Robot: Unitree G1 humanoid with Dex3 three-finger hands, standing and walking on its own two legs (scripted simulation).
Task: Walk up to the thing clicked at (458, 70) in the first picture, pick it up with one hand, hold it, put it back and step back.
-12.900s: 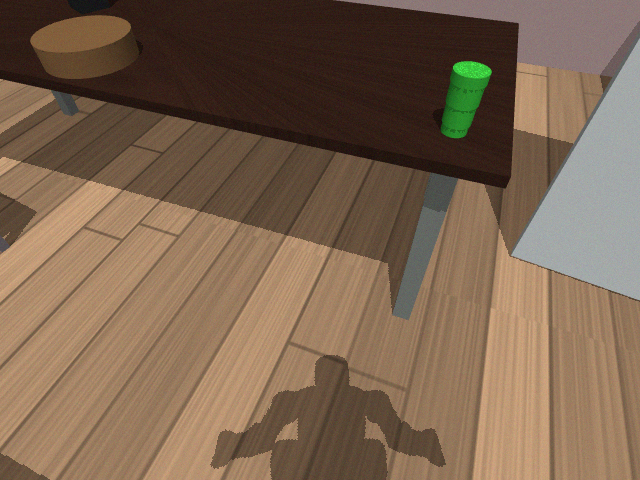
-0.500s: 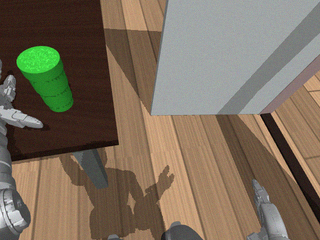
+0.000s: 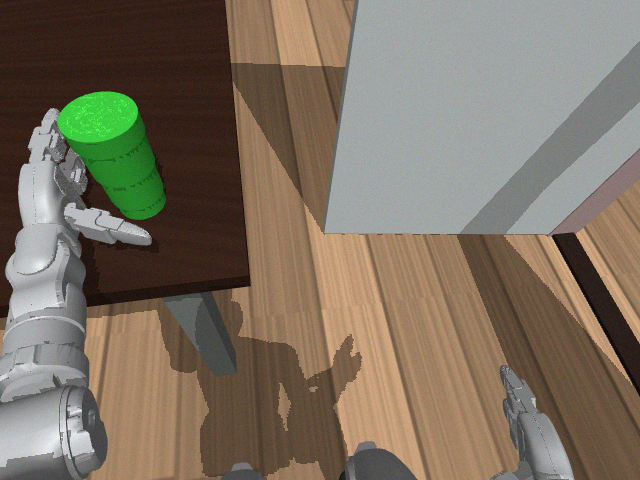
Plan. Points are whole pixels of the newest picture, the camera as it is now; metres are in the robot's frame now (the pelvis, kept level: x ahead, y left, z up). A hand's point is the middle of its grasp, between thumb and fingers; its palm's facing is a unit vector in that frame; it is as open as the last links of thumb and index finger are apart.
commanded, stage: close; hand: left
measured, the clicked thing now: (123, 164) +0.48 +0.20 +0.10
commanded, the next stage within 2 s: settle in 0.86 s
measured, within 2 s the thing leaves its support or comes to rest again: leaves its support in 1.14 s
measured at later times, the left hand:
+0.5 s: hand (123, 176) +0.47 +0.20 +0.08, palm faces +0.17 -0.99 +0.01, open 14.6 cm
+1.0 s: hand (118, 177) +0.48 +0.21 +0.08, palm faces +0.17 -0.99 +0.01, open 9.8 cm
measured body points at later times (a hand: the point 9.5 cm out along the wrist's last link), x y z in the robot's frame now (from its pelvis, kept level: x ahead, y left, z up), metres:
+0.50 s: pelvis +0.00 +0.00 +0.00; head +0.08 +0.02 +0.44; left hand +0.46 +0.26 +0.09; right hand +0.15 -0.26 -0.03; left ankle -0.01 +0.12 -0.68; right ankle +0.02 -0.13 -0.68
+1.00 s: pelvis -0.01 +0.01 -0.01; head +0.09 +0.03 +0.43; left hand +0.46 +0.26 +0.08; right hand +0.13 -0.25 -0.04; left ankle -0.01 +0.12 -0.69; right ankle +0.02 -0.13 -0.68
